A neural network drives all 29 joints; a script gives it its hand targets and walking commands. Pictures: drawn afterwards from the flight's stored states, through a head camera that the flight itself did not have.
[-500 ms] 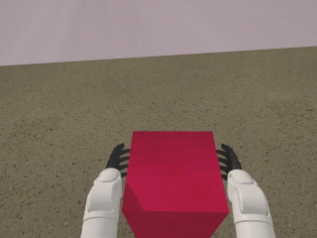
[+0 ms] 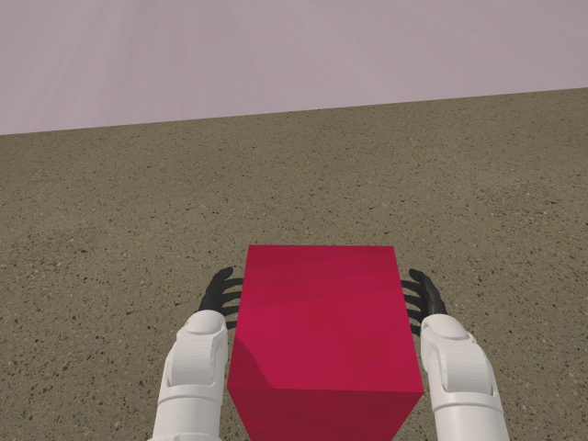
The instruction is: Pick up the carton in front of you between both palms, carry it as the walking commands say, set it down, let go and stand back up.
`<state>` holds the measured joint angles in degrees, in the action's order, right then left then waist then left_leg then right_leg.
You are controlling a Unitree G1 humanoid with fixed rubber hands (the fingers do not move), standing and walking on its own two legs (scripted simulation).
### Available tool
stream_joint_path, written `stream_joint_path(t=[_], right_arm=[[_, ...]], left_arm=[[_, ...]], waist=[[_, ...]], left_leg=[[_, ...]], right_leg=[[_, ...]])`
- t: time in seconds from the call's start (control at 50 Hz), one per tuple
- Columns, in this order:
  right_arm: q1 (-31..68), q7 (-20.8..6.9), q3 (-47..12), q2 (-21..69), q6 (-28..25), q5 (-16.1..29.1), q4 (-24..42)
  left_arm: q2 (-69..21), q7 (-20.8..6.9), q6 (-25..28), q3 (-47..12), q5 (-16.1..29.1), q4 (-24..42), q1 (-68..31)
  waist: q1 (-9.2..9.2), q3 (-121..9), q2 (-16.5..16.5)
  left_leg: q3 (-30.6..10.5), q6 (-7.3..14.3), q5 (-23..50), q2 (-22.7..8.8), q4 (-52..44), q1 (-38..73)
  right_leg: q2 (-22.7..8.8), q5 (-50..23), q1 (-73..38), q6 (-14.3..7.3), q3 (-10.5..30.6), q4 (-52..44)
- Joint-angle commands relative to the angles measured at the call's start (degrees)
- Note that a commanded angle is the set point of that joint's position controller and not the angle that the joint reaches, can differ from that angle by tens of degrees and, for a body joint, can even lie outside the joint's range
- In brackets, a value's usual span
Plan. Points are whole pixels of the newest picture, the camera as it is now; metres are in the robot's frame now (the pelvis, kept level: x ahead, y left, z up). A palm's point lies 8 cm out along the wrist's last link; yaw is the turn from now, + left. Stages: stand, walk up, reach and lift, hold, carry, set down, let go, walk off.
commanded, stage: hold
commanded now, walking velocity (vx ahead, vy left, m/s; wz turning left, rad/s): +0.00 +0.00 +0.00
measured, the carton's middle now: (319, 349) +0.28 +0.00 -0.04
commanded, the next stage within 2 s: set down in 0.50 s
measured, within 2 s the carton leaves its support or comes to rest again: neither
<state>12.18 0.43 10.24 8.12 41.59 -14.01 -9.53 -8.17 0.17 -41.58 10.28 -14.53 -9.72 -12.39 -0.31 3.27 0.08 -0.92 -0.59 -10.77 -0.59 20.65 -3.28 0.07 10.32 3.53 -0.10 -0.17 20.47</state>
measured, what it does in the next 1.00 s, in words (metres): stands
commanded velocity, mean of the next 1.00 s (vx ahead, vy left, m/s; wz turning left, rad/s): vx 0.00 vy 0.00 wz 0.00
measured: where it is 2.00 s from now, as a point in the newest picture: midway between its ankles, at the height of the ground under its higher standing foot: outside the picture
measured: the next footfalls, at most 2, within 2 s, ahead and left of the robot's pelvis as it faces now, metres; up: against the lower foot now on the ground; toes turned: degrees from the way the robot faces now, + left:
none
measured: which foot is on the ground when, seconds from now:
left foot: down 0.00-1.00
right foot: down 0.00-1.00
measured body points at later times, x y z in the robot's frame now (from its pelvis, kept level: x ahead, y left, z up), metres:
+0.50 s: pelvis -0.02 +0.01 +0.00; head -0.07 +0.01 +0.44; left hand +0.28 +0.16 +0.04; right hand +0.28 -0.14 +0.04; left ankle +0.01 +0.13 -0.75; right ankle +0.02 -0.12 -0.75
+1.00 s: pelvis -0.02 +0.00 -0.03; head +0.11 +0.00 +0.40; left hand +0.34 +0.15 -0.08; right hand +0.34 -0.15 -0.08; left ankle +0.01 +0.13 -0.75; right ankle +0.02 -0.12 -0.75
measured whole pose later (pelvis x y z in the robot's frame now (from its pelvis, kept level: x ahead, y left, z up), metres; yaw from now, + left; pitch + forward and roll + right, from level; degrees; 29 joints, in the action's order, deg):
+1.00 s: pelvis -0.02 +0.00 -0.03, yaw +0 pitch +11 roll +0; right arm 27.1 -2.1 25.0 10.2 17.0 -21.1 -29.1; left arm -10.5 -1.6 -16.7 24.9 -21.0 -29.6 -27.2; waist -0.3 4.8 0.2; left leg -3.9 -0.6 -15.6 1.7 38.4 -33.8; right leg 2.0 15.3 34.0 0.2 3.5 38.3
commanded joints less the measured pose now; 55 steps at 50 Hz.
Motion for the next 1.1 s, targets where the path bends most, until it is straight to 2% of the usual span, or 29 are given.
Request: stream_joint_path(t=[0.0, 0.18, 0.32, 0.42, 0.56, 0.62, 0.7, 0.8, 0.86, 0.9, 0.98, 1.08], right_arm=[[25.6, -12.6, -28.9, 49.3, -1.7, 12.2, 1.5], [30.8, -14.8, -26.9, 52.9, -1.7, 11.6, -2.9], [34.1, -16.3, -26.0, 54.7, -2.0, 11.5, -5.8], [35.1, -16.7, -25.2, 55.1, -2.0, 11.2, -7.3], [35.7, -16.2, -24.1, 54.9, -2.2, 10.8, -7.9], [37.3, -15.9, -21.3, 54.2, -3.2, 9.2, -10.7], [40.6, -15.1, -14.6, 52.2, -6.4, 5.0, -16.9], [39.7, -12.5, -5.5, 44.8, -12.7, -1.4, -21.5], [36.1, -11.6, -3.4, 40.2, -18.6, -3.3, -22.5], [35.7, -11.3, -4.8, 39.9, -23.1, -2.8, -22.8], [39.2, -11.1, -12.5, 44.0, -30.8, 1.3, -22.9], [43.4, -10.1, -21.4, 47.7, -36.1, 5.5, -21.2]], left_arm=[[-49.6, -12.1, 1.7, -27.7, 11.6, 1.6, -24.3], [-53.5, -14.5, 1.6, -27.1, 12.2, -2.7, -30.6], [-55.1, -15.9, 1.9, -26.1, 12.2, -5.8, -33.7], [-55.3, -16.4, 2.0, -25.3, 12.0, -7.3, -34.7], [-55.0, -16.0, 2.1, -24.6, 11.8, -7.6, -35.8], [-54.3, -15.8, 3.1, -21.8, 10.1, -10.4, -37.5], [-52.2, -15.1, 6.3, -15.1, 5.8, -16.8, -40.6], [-45.1, -12.3, 12.8, -5.6, -0.8, -21.9, -39.5], [-40.8, -11.2, 18.7, -3.7, -2.5, -22.8, -36.2], [-40.4, -10.8, 23.2, -5.1, -1.9, -23.0, -35.7], [-44.6, -10.2, 31.2, -12.4, 1.5, -22.9, -39.1], [-47.5, -9.3, 36.3, -20.7, 5.6, -20.9, -42.9]], waist=[[0.64, -12.9, -0.1], [-0.05, -11.3, 0.5], [0.10, -10.9, 0.7], [0.18, -10.7, 0.6], [0.10, -11.3, 0.3], [0.24, -10.1, 0.2], [0.21, -8.5, 0.0], [0.06, -9.1, 0.2], [-0.13, -12.9, -0.3], [-0.15, -17.8, -0.4], [0.07, -32.0, 0.0], [0.49, -53.1, -0.5]], left_leg=[[-3.4, 1.3, 7.0, 5.9, -2.4, 0.9], [-3.1, 1.3, -2.9, 4.8, -3.1, -0.6], [-3.1, 1.5, -7.5, 4.2, -3.5, -1.4], [-3.2, 1.5, -7.5, 4.0, -3.7, -1.2], [-3.3, 1.1, -3.3, 4.3, -3.1, 0.0], [-3.1, 1.1, -3.9, 4.5, -2.3, -1.0], [-3.0, 1.4, -4.5, 4.7, 0.3, -4.2], [-2.8, 1.3, 0.9, 5.4, 6.0, -12.0], [-2.2, 0.7, 7.2, 6.3, 10.0, -16.8], [-2.1, 0.4, 10.9, 6.9, 13.2, -19.3], [-1.9, -0.4, 17.8, 7.8, 20.8, -24.5], [-1.8, -1.4, 23.2, 8.3, 30.0, -34.4]], right_leg=[[4.7, -8.1, -4.0, 0.1, 4.5, -2.1], [4.5, 2.6, -1.1, -0.9, 4.0, -2.6], [4.5, 7.0, 0.3, -1.0, 3.7, -2.6], [4.4, 7.1, 0.6, -0.9, 3.8, -2.7], [4.4, 3.6, 0.4, -0.7, 4.1, -2.5], [4.4, 4.2, 1.4, -0.6, 4.0, -1.6], [4.4, 4.9, 4.5, -0.7, 3.8, 0.9], [5.2, -1.3, 10.4, -0.6, 3.6, 6.3], [5.7, -8.2, 14.8, -0.1, 3.6, 10.0], [6.0, -12.4, 17.4, 0.2, 3.7, 13.2], [6.8, -19.3, 22.3, 1.0, 3.6, 20.6], [6.9, -29.2, 25.7, 2.0, 4.2, 30.7]])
